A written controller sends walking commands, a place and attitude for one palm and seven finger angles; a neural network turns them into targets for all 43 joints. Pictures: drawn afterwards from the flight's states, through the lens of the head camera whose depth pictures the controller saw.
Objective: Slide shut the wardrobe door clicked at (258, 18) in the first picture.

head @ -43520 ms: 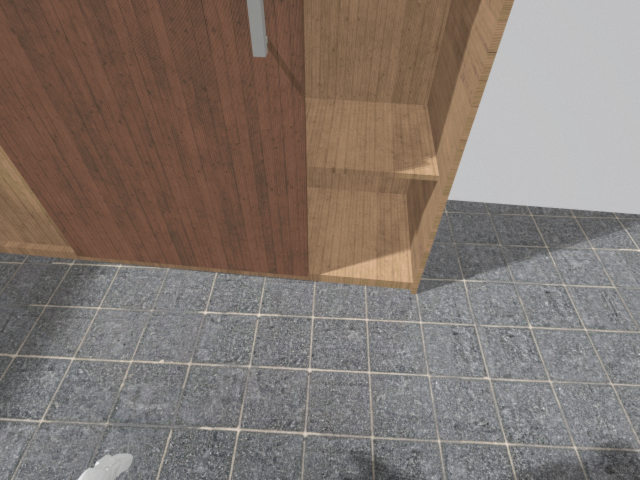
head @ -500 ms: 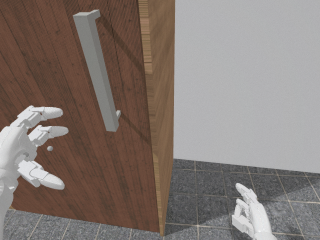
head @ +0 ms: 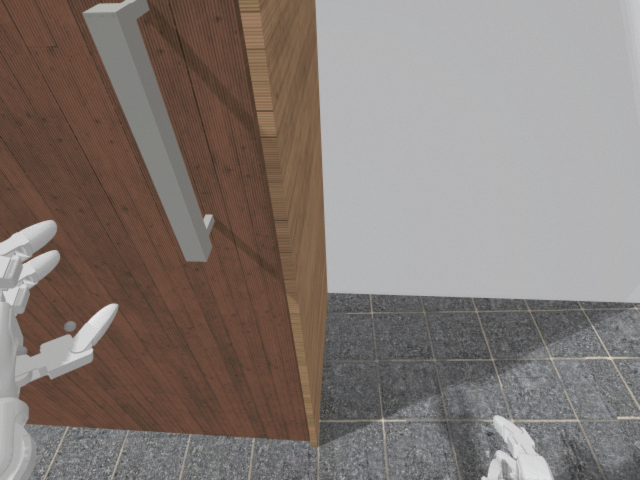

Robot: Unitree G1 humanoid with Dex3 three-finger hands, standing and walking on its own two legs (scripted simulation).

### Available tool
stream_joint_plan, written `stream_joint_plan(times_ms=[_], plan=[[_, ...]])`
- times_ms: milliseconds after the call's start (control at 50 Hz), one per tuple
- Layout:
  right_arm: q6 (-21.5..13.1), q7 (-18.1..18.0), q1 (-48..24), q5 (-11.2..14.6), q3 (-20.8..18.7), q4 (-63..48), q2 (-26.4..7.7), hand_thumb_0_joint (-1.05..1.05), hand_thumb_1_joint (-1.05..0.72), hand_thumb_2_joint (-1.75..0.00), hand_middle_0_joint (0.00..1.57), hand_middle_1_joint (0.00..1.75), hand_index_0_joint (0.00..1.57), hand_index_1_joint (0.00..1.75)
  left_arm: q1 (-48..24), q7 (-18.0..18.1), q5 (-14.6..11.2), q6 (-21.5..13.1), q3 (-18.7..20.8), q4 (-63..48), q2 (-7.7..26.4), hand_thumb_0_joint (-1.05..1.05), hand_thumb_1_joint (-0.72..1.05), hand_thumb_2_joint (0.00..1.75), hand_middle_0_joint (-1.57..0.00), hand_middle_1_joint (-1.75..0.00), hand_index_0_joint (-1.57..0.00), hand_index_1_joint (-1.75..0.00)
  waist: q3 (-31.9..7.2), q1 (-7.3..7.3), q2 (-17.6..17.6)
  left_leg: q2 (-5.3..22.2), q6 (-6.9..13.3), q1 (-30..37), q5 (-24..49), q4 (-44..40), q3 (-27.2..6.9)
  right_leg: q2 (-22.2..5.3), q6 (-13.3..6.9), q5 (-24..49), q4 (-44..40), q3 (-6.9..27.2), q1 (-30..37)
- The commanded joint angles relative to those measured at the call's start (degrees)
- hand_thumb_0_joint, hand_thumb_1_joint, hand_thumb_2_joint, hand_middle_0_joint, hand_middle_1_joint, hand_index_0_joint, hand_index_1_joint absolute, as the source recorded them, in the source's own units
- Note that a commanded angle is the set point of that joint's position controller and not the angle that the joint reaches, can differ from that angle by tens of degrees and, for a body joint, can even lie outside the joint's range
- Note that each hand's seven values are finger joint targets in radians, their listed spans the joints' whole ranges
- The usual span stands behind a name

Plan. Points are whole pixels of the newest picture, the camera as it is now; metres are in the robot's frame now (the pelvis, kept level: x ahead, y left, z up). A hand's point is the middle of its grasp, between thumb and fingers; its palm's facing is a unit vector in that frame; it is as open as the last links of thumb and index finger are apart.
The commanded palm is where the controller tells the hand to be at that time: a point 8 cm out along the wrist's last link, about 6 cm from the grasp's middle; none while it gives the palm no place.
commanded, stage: draw the hand back to the body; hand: left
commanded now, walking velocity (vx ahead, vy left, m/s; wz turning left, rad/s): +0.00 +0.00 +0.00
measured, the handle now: (172, 148) +0.37 +0.19 +0.27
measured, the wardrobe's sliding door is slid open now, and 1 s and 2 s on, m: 0.00 0.00 0.00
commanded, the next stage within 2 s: step back with the hand held close in 0.54 s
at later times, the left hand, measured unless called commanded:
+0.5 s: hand (53, 344) +0.19 +0.27 +0.17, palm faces +0.53 -0.77 -0.35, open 7.5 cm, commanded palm +0.13 +0.30 +0.18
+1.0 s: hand (53, 367) +0.17 +0.27 +0.15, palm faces +0.40 -0.78 -0.49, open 7.4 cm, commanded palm +0.11 +0.31 +0.17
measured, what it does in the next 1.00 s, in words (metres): stands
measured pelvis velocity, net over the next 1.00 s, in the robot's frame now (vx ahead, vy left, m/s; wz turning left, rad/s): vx -0.04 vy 0.01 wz -0.02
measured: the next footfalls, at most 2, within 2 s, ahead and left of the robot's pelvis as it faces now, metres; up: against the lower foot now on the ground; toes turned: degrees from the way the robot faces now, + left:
right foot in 1.94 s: -0.33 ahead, -0.04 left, +0.00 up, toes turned +4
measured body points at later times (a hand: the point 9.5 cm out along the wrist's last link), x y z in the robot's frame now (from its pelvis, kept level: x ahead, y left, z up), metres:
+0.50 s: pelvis +0.00 +0.00 +0.00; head -0.03 -0.02 +0.45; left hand +0.15 +0.31 +0.18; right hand +0.19 -0.22 -0.08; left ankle -0.02 +0.14 -0.74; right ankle +0.02 -0.14 -0.74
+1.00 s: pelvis -0.04 +0.01 -0.01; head -0.02 +0.00 +0.44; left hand +0.14 +0.31 +0.18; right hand +0.15 -0.23 -0.09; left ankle -0.02 +0.14 -0.74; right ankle +0.02 -0.14 -0.74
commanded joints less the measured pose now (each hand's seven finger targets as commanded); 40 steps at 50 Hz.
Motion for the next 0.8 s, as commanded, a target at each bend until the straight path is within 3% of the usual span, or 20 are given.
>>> stream_joint_plan(times_ms=[0,40,100,140,180,300,380,440,460,520,580,640,660,680,700,740,780], plan=[[-3.2,-0.3,-8.4,0.2,-2.3,-10.7,-6.1,0.0,-0.9,-0.9,0.2,0.3,0.2,0.3,-3.5,0.8,0.0,-3.6,7.6,-11.3,10.7,0.0,0.65,0.78,-0.21,-0.45,-0.21,-0.45,-3.6,1.98,0.4,-1.9,1.4,-4.8,12.6,-4.6,2.3,2.2,-2.0,7.5,-3.1,-2.7,4.3],[-3.1,-0.2,-8.3,0.1,-2.3,-10.7,-6.0,0.0,-0.9,-0.9,0.2,0.3,0.2,0.3,-3.5,0.7,0.1,-3.5,7.1,-12.1,10.5,0.0,0.72,0.81,-0.21,-0.41,-0.21,-0.41,-4.3,1.87,2.0,-1.9,1.3,-4.1,14.4,-4.4,2.5,2.2,-2.0,9.2,-2.9,-2.7,4.6],[-2.7,-0.2,-7.8,0.1,-2.3,-10.8,-6.2,0.0,-0.9,-0.9,0.2,0.3,0.2,0.3,-3.6,0.8,0.0,-3.0,6.4,-10.5,10.0,0.0,0.83,0.87,-0.2,-0.34,-0.2,-0.34,-2.7,1.39,0.6,-1.7,1.2,-4.7,13.5,-4.8,2.1,2.4,-1.9,8.2,-3.3,-2.9,3.9],[-2.4,-0.3,-7.8,0.0,-2.5,-10.8,-6.4,0.0,-0.9,-0.9,0.2,0.3,0.2,0.3,-4.3,0.8,0.1,-2.8,6.5,-10.3,10.2,0.0,0.9,0.9,-0.2,-0.3,-0.2,-0.3,-3.8,1.27,-0.5,-1.8,1.4,-4.0,14.0,-4.6,2.2,2.4,-1.9,8.8,-3.4,-2.7,4.2],[-2.4,-0.4,-7.8,0.0,-2.3,-11.0,-6.3,0.0,-0.9,-0.9,0.2,0.3,0.2,0.3,-6.2,1.0,0.3,-2.8,6.2,-11.8,10.3,0.0,0.9,0.9,-0.2,-0.3,-0.2,-0.3,-4.0,1.09,1.7,-1.9,1.2,-3.7,13.8,-4.7,2.0,2.3,-2.0,8.4,-3.3,-2.8,4.3],[-2.2,-0.5,-8.3,-0.2,-2.1,-11.0,-6.1,0.0,-0.9,-0.9,0.2,0.3,0.2,0.3,-6.4,1.3,0.2,-2.5,5.7,-12.5,10.0,0.0,0.9,0.9,-0.2,-0.3,-0.2,-0.3,-5.4,1.16,0.4,-2.0,1.3,-2.8,14.0,-4.7,1.8,2.4,-2.0,8.6,-3.6,-3.0,4.9],[-1.7,-0.5,-8.3,-0.1,-1.8,-10.7,-5.8,0.0,-0.9,-0.9,0.2,0.3,0.2,0.3,-6.2,1.2,0.1,-1.9,5.2,-9.9,9.2,0.0,0.9,0.9,-0.2,-0.3,-0.2,-0.3,-2.1,0.98,1.0,-2.0,1.1,-4.1,11.5,-5.4,1.6,2.3,-2.0,6.4,-4.4,-3.0,3.9],[-1.3,-0.3,-8.8,-0.1,-1.9,-10.8,-6.0,0.0,-0.9,-0.9,0.2,0.3,0.2,0.3,-6.4,1.1,0.0,-2.1,5.9,-9.7,9.9,0.0,0.9,0.9,-0.2,-0.3,-0.2,-0.3,-2.8,1.34,-0.7,-2.0,1.2,-3.9,11.8,-5.4,1.5,2.5,-2.1,6.5,-4.5,-2.9,4.4],[-1.3,-0.4,-8.8,0.0,-1.9,-10.8,-6.0,0.0,-0.9,-0.9,0.2,0.3,0.2,0.3,-7.2,1.1,0.0,-2.0,6.6,-9.7,10.7,0.0,0.9,0.9,-0.2,-0.3,-0.2,-0.3,-2.4,1.31,0.8,-2.2,1.1,-4.0,11.0,-5.6,1.5,2.4,-2.2,5.9,-4.8,-2.9,4.5],[-1.1,-0.4,-9.1,-0.1,-1.9,-11.0,-5.8,0.0,-0.9,-0.9,0.2,0.3,0.2,0.3,-5.9,0.9,-0.3,-2.1,6.2,-8.9,10.0,0.0,0.9,0.9,-0.2,-0.3,-0.2,-0.3,-2.4,1.55,-1.8,-2.1,1.4,-4.0,10.7,-5.6,1.5,2.4,-1.9,5.5,-5.0,-2.8,4.3],[-1.2,-0.6,-9.2,0.0,-1.9,-11.0,-5.6,0.0,-0.9,-0.9,0.2,0.3,0.2,0.3,-6.8,1.0,0.0,-2.4,6.0,-10.0,10.1,0.0,0.9,0.9,-0.2,-0.3,-0.2,-0.3,-3.0,1.37,0.6,-2.3,1.3,-3.3,9.3,-5.6,1.9,2.3,-2.0,4.2,-5.5,-2.6,4.2],[-1.5,-0.5,-9.1,-0.1,-2.0,-10.8,-5.8,0.0,-0.9,-0.9,0.2,0.3,0.2,0.3,-4.7,1.1,0.0,-2.5,6.0,-9.0,9.8,0.0,0.9,0.9,-0.2,-0.3,-0.2,-0.3,-3.0,1.5,-0.5,-2.4,1.4,-3.4,9.6,-5.6,1.8,2.5,-2.0,4.6,-5.4,-2.8,4.4],[0.3,0.2,-9.9,0.4,-0.1,-14.6,-5.4,0.0,-0.9,-0.9,0.2,0.3,0.2,0.3,-15.0,1.6,0.6,-4.9,13.2,-14.8,18.2,0.0,0.9,0.9,-0.2,-0.3,-0.2,-0.3,2.2,-0.35,2.8,-1.8,1.7,-8.4,3.5,-4.6,2.1,0.5,-1.5,4.5,-7.6,0.4,-1.1],[1.3,-0.1,-9.4,-0.4,-0.7,-13.4,-5.4,0.0,-0.9,-0.9,0.2,0.3,0.2,0.3,-5.4,0.9,0.6,-5.0,9.3,-11.4,12.6,0.0,0.9,0.9,-0.2,-0.3,-0.2,-0.3,0.2,-0.62,-2.4,-1.8,2.2,-9.3,3.0,-2.1,2.1,-0.3,-1.5,6.3,-8.1,0.7,-3.7],[2.0,0.2,-9.5,-0.4,-1.1,-13.7,-5.8,0.0,-0.9,-0.9,0.2,0.3,0.2,0.3,-2.7,0.8,1.0,-4.9,8.1,-11.0,11.4,0.0,0.9,0.9,-0.2,-0.3,-0.2,-0.3,-1.4,-0.81,-3.6,-2.0,2.3,-8.7,3.7,-0.8,2.3,-1.1,-1.8,7.5,-8.2,2.0,-4.5],[3.2,0.4,-8.9,-0.3,-1.2,-14.5,-6.1,0.0,-0.9,-0.9,0.2,0.3,0.2,0.3,0.0,1.0,1.2,-5.1,7.2,-10.8,10.3,0.0,0.9,0.9,-0.2,-0.3,-0.2,-0.3,-5.5,-1.09,-3.3,-2.0,2.1,-8.6,6.3,1.0,2.1,-2.3,-2.3,10.5,-6.4,2.5,-3.3],[4.1,0.1,-8.7,-0.4,-1.6,-15.0,-6.6,0.0,-0.9,-0.9,0.2,0.3,0.2,0.3,2.0,1.6,1.3,-5.6,8.3,-11.3,11.3,0.0,0.9,0.9,-0.2,-0.3,-0.2,-0.3,-9.1,-1.11,-1.9,-1.4,1.7,-8.6,10.3,1.1,2.1,-2.2,-2.2,14.5,-3.5,1.6,-1.9]])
